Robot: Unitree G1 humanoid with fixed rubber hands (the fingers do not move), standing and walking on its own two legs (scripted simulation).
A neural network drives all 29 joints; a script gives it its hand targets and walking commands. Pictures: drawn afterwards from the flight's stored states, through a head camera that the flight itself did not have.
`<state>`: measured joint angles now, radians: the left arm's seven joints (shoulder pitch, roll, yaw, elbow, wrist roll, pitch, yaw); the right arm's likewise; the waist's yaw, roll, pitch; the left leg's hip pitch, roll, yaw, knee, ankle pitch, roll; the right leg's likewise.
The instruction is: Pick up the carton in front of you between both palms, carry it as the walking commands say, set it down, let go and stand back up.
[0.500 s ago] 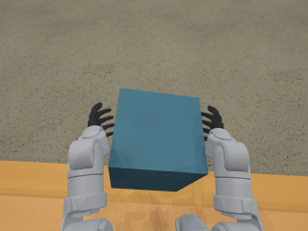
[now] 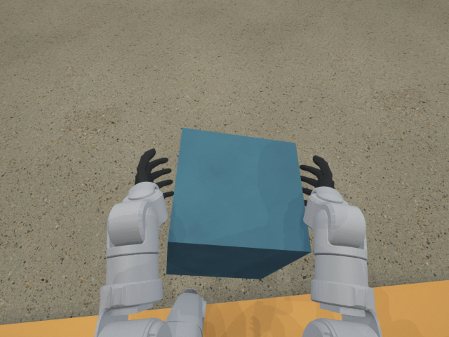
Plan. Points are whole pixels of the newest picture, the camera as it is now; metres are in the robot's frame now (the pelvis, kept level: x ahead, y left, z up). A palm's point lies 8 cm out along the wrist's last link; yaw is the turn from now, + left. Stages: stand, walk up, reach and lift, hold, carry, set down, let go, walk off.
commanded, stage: carry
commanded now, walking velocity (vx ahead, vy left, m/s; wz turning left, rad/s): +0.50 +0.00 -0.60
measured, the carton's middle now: (226, 213) +0.34 +0.05 -0.02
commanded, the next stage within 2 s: none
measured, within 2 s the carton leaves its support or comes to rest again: neither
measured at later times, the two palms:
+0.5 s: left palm (235, 101) +0.70 +0.05 -0.04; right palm (341, 130) +0.60 -0.22 -0.02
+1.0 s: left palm (275, 57) +1.04 -0.08 -0.10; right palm (355, 80) +0.93 -0.35 -0.10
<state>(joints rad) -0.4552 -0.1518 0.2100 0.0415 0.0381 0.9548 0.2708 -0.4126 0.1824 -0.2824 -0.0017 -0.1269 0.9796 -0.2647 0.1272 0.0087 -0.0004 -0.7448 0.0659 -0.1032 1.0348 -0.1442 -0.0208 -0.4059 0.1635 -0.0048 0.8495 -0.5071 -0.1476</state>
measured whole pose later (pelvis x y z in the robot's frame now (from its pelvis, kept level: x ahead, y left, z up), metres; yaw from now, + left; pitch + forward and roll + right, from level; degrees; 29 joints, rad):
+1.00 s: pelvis +0.68 -0.07 -0.18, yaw -24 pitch +5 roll -1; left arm -0.42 -0.21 0.21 -0.05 0.09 0.92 0.25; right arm -0.42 0.16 -0.27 -0.08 -0.07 0.94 -0.25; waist 0.02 0.01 0.02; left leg -0.70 0.06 0.07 0.67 -0.06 0.04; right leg -0.20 0.06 -0.07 0.59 -0.48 -0.08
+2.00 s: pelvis +1.24 -0.19 -0.16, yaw -3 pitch +4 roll +0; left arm -0.06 -0.13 0.05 -0.42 0.07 1.25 0.21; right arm -0.08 0.13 -0.02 -0.40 -0.07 1.24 -0.21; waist -0.02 0.00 -0.14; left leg -0.24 0.01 0.18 0.39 -0.23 0.05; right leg -0.50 -0.10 -0.10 1.01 -0.39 0.03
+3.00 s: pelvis +1.85 -0.21 -0.15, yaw -3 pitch +4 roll -1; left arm -0.16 -0.13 0.02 -0.43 0.10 1.29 0.27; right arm -0.16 0.14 -0.02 -0.45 -0.07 1.21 -0.22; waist -0.01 -0.01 -0.06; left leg -0.09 0.03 0.22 0.26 -0.24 0.03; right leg -0.60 -0.11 -0.12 0.69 -0.14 0.02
